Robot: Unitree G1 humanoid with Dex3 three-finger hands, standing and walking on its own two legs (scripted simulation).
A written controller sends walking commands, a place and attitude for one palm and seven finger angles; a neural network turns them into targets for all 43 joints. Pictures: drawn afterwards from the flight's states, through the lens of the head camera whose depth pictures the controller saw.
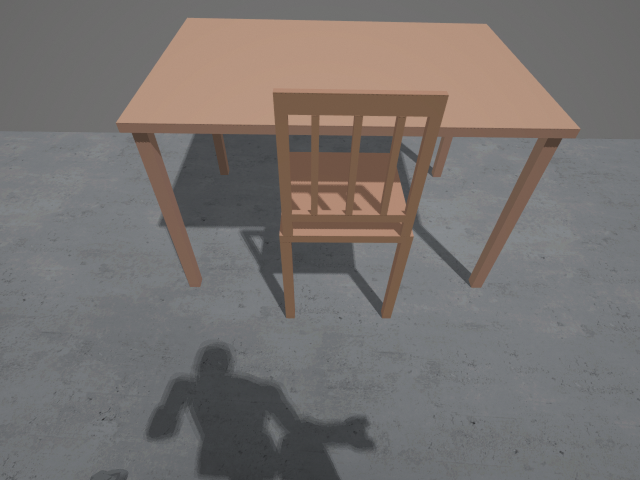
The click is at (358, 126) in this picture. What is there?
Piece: chair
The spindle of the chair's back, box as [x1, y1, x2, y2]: [345, 116, 362, 214]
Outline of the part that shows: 362,116 354,116 345,209 346,214 351,214 352,212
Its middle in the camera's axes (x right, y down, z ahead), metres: +0.08 -0.17 +0.95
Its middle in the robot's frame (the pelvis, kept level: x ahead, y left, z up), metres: +0.82 -0.03 -0.09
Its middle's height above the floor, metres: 0.68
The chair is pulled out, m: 0.00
